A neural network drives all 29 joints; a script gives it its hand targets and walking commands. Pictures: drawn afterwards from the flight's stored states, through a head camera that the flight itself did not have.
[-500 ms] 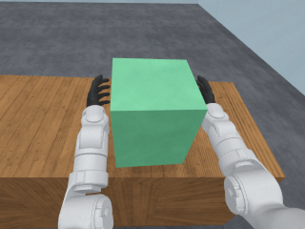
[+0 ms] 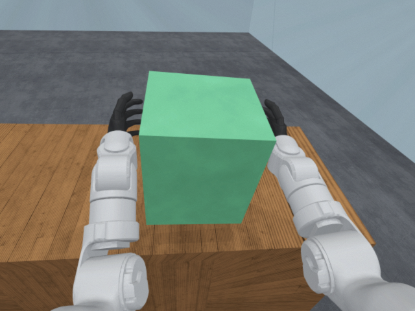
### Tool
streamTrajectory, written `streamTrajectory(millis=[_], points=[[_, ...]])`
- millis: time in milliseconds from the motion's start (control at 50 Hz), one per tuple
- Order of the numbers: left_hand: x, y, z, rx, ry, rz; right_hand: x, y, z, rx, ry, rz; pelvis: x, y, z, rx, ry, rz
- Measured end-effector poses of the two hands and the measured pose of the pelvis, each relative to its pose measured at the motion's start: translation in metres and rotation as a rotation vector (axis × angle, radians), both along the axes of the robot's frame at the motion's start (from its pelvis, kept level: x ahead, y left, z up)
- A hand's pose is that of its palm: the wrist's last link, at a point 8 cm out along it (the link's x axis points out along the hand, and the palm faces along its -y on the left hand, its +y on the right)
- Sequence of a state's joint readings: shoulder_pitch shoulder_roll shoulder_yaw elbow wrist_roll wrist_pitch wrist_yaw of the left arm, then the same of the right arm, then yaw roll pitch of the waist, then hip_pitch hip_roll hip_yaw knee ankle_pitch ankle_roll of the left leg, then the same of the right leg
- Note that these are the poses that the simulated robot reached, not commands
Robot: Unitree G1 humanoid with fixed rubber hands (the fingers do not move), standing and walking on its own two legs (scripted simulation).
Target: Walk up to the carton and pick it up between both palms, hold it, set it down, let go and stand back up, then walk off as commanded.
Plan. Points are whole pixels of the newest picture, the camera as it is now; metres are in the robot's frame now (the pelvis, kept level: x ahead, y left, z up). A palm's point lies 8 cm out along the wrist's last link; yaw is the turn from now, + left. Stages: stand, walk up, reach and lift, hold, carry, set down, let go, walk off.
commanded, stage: reach and lift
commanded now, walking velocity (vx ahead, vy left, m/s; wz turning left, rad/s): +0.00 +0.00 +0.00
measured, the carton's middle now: (198, 152) +0.40 +0.01 +0.13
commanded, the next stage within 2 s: hold in 1.24 s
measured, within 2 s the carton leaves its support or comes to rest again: neither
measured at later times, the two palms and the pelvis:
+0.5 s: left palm (121, 123) +0.37 +0.16 +0.22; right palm (281, 138) +0.36 -0.14 +0.20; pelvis +0.00 +0.00 +0.00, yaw +0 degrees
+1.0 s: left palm (121, 117) +0.37 +0.16 +0.23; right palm (284, 129) +0.37 -0.15 +0.21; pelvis +0.00 +0.00 +0.00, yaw +0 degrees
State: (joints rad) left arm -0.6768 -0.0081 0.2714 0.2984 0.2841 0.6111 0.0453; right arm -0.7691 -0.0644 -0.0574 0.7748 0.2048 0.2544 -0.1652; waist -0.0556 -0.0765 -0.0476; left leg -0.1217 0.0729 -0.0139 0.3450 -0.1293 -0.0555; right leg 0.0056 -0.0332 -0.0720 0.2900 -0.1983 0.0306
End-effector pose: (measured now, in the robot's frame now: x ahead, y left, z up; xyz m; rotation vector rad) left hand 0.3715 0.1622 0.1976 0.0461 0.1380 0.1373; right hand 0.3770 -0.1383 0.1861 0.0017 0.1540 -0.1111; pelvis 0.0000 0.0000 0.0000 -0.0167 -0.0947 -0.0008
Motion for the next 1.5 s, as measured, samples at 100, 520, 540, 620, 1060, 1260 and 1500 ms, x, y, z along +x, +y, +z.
streamTrajectory(millis=[100,520,540,620,1060,1260,1500], points=[[0.001,-0.001,0.005,0.004,-0.006,-0.016,-0.003,-0.002,0.003,0.008,-0.007,-0.018,0.001,0.001,0.0,-0.001,-0.01,0.001],[0.003,-0.005,0.021,0.0,-0.018,-0.059,-0.013,-0.006,0.01,0.039,-0.024,-0.067,-0.001,0.004,0.0,-0.002,-0.031,-0.003],[0.003,-0.005,0.022,0.0,-0.018,-0.059,-0.013,-0.005,0.011,0.041,-0.024,-0.068,-0.001,0.004,0.0,-0.001,-0.031,-0.003],[0.004,-0.005,0.026,0.001,-0.02,-0.059,-0.012,-0.005,0.014,0.043,-0.027,-0.067,0.0,0.003,0.0,-0.001,-0.03,-0.004],[0.002,-0.006,0.037,-0.003,-0.027,-0.055,-0.011,-0.007,0.032,0.048,-0.035,-0.062,0.004,0.0,-0.001,-0.002,-0.037,-0.002],[0.0,-0.004,0.045,-0.005,-0.025,-0.047,-0.009,-0.005,0.043,0.05,-0.034,-0.053,0.005,-0.001,-0.001,-0.002,-0.037,-0.002],[-0.003,-0.002,0.052,-0.01,-0.026,-0.04,-0.01,-0.003,0.055,0.05,-0.034,-0.046,0.005,-0.002,-0.001,-0.002,-0.036,-0.003]])
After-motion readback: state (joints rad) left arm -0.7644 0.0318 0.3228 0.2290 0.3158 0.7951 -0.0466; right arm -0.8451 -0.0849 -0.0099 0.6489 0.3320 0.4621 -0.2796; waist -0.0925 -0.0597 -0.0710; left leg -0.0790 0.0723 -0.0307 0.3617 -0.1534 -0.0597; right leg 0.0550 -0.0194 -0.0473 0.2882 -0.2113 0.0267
